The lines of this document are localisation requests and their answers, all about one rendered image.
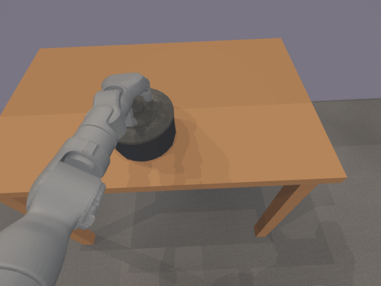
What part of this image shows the table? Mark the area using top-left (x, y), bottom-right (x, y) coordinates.
top-left (0, 38), bottom-right (347, 245)

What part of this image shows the robot left hand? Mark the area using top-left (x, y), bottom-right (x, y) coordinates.
top-left (101, 73), bottom-right (152, 127)

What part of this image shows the robot left upper arm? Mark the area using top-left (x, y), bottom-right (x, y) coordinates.
top-left (0, 161), bottom-right (106, 286)

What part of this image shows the lid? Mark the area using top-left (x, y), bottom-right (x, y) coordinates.
top-left (118, 88), bottom-right (174, 145)

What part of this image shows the knob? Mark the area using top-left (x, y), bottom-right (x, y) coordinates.
top-left (132, 100), bottom-right (145, 116)

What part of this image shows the pot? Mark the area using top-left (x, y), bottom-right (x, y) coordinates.
top-left (116, 118), bottom-right (176, 161)

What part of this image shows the left robot forearm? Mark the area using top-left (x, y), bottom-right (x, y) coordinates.
top-left (26, 83), bottom-right (133, 211)

